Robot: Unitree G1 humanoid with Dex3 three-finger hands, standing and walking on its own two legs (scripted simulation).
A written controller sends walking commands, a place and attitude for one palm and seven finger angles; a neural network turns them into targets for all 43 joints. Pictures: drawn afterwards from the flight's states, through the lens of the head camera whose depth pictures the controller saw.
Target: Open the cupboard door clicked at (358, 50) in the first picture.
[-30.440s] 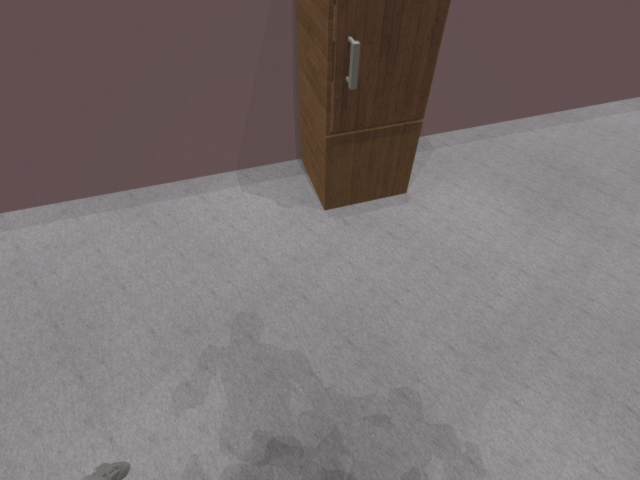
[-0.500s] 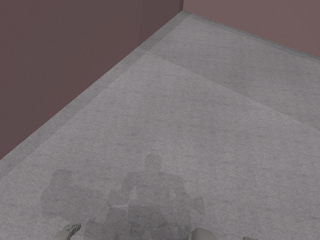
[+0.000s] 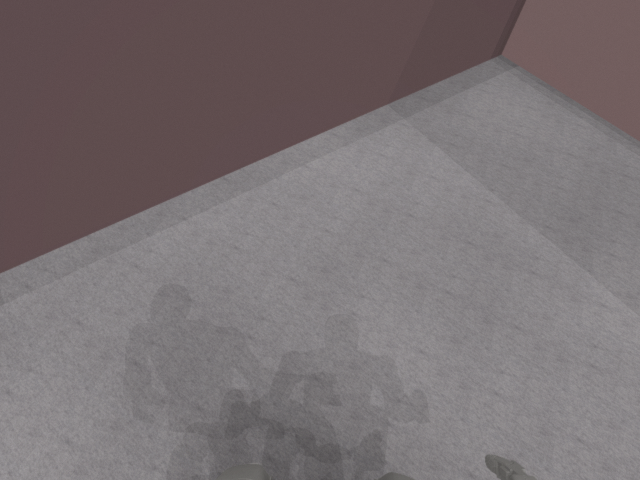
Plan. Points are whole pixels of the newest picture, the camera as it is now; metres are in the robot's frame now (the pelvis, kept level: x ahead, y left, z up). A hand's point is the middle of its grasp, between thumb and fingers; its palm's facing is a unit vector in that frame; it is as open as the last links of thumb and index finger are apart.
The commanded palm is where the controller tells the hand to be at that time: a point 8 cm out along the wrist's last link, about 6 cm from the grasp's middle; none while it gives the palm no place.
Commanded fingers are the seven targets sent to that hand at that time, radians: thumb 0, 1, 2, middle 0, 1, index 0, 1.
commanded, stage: turn to face it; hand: left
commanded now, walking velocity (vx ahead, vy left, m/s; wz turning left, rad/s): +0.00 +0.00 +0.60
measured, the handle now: out of the picture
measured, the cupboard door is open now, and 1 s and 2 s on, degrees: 46 46 46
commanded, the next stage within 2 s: none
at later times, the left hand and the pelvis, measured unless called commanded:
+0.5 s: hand out of the picture +0.06 +0.13 -0.13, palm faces +0.26 -0.93 -0.27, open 7.4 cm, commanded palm none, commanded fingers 0.00 0.90 0.90 -0.20 -0.30 -0.20 -0.30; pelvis +0.03 -0.07 +0.02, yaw +17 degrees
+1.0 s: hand out of the picture -0.03 +0.18 -0.15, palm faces +0.57 -0.78 -0.25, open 7.4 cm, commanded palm none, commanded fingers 0.00 0.90 0.90 -0.20 -0.30 -0.20 -0.30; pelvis +0.03 -0.04 +0.02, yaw +34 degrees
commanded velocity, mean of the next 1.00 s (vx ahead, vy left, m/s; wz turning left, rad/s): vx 0.00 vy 0.00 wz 0.60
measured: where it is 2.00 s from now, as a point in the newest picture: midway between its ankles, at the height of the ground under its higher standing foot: outside the picture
